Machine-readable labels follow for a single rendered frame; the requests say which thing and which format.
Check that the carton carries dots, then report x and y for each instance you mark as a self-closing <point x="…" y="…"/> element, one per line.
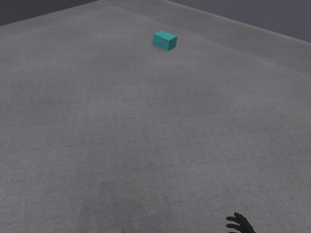
<point x="164" y="40"/>

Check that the robot right hand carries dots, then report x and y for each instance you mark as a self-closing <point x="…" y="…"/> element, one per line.
<point x="244" y="227"/>

